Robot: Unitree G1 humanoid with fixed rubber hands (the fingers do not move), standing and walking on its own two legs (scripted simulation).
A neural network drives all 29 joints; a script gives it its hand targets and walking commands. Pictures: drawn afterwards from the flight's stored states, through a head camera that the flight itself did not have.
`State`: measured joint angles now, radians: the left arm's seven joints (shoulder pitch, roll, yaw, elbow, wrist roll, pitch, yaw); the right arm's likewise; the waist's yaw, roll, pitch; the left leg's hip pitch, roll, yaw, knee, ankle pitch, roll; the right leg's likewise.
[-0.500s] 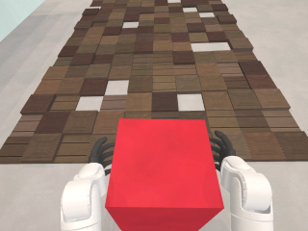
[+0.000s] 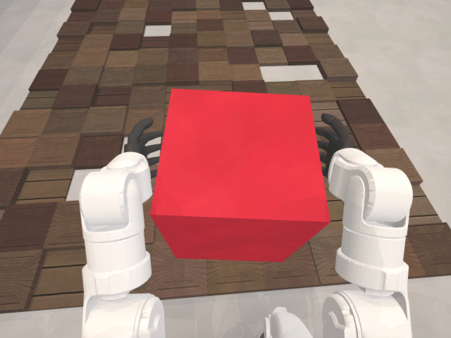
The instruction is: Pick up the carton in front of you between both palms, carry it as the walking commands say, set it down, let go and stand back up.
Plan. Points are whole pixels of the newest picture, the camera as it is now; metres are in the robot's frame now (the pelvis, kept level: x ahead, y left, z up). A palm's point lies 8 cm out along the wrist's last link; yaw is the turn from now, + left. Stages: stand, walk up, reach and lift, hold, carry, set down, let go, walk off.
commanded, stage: carry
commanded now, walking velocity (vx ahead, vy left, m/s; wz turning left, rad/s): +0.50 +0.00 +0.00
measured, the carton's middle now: (234, 186) +0.37 -0.01 +0.07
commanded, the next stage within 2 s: none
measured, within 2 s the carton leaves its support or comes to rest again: neither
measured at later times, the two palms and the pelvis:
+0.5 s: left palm (152, 52) +0.72 +0.16 +0.12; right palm (275, 44) +0.75 -0.13 +0.12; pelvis +0.36 -0.01 -0.01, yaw +0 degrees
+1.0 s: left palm out of the picture +1.09 +0.12 +0.20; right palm out of the picture +1.09 -0.18 +0.20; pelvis +0.70 -0.01 +0.01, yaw -2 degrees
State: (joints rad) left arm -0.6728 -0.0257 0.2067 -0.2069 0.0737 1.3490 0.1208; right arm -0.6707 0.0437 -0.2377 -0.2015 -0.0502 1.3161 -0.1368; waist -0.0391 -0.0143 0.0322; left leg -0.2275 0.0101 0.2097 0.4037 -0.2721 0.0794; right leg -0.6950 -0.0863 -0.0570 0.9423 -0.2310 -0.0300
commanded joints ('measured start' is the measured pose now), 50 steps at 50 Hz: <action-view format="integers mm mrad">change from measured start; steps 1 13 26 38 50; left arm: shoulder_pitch -765 -944 -839 -771 -789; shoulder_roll -879 -1028 -906 -876 -828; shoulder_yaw -667 -536 -709 -586 -508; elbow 11 82 -152 -61 245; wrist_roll -424 -465 -492 -292 -352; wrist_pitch -30 -37 -67 -79 -3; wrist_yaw -188 -213 -227 -167 -210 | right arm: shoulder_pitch -743 -931 -698 -918 -865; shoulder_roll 875 1027 850 1015 957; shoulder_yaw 705 564 687 775 596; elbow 30 153 -50 -137 300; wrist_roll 480 402 300 539 452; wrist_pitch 6 13 -44 -45 32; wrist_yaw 259 216 168 250 255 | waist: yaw -21 157 -60 -69 150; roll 138 -111 -143 80 -167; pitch -434 -631 -666 -624 -623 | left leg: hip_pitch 374 -708 180 504 -663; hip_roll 206 21 -98 228 -21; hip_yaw -160 -246 30 -447 -243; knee -37 1105 127 87 895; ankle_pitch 506 -225 349 734 -305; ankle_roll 115 -25 30 167 -35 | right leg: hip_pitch -24 1144 661 -32 1155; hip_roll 39 -268 -39 98 -256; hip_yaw -59 422 -96 58 489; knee -158 -452 -123 -71 -456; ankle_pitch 89 526 918 -153 370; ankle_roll -5 -274 -43 10 -266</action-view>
